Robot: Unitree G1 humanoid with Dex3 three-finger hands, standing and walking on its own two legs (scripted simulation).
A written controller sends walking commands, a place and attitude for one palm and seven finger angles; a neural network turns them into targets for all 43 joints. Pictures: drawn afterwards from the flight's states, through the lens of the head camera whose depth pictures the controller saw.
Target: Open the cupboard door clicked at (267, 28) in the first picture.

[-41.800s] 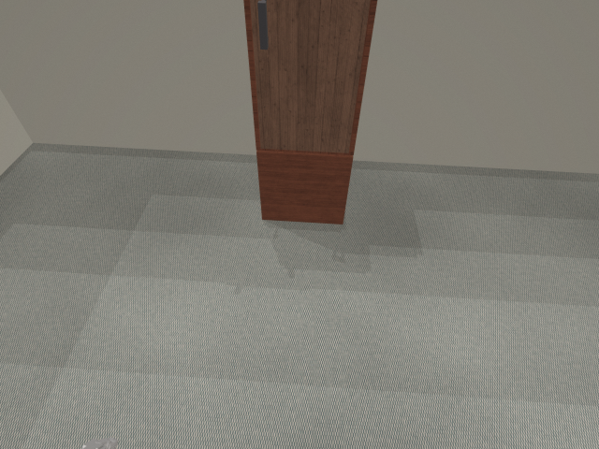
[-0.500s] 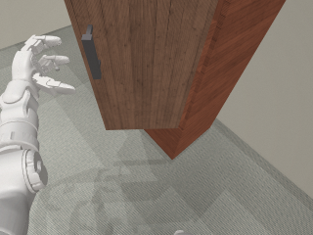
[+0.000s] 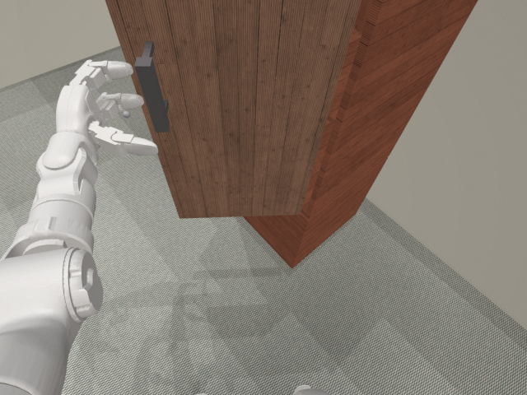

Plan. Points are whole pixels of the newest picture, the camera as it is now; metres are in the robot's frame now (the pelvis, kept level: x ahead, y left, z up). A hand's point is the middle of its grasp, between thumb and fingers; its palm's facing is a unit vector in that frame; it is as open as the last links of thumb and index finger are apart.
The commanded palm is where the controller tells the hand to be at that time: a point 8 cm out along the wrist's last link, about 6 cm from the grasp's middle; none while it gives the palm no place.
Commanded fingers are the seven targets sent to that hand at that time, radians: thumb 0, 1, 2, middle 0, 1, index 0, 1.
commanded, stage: slide the fingers in behind the handle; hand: left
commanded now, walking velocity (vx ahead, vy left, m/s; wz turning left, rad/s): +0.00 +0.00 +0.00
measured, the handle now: (155, 88) +0.55 +0.13 +0.14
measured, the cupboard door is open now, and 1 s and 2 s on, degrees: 53 53 53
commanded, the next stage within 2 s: close the thumb around the handle in 0.98 s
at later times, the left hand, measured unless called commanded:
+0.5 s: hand (156, 112) +0.50 +0.13 +0.13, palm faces -0.02 -1.00 +0.01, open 14.0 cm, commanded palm +0.48 +0.18 +0.14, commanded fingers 0.00 -0.50 0.30 -0.30 -1.20 -0.30 -1.20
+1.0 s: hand (162, 114) +0.49 +0.12 +0.14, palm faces -0.01 -1.00 +0.01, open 14.0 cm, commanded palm +0.47 +0.17 +0.14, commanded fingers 0.00 -0.50 0.30 -0.30 -1.20 -0.30 -1.20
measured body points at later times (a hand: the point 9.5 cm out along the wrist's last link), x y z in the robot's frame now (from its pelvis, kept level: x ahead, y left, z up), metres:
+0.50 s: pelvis +0.00 -0.01 +0.00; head +0.07 +0.00 +0.44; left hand +0.50 +0.18 +0.14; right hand +0.00 -0.27 -0.12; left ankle -0.01 +0.11 -0.71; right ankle +0.00 -0.12 -0.71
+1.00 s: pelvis +0.00 -0.01 +0.00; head +0.07 -0.01 +0.45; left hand +0.49 +0.17 +0.14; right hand +0.01 -0.27 -0.12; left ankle -0.01 +0.11 -0.71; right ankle +0.00 -0.12 -0.71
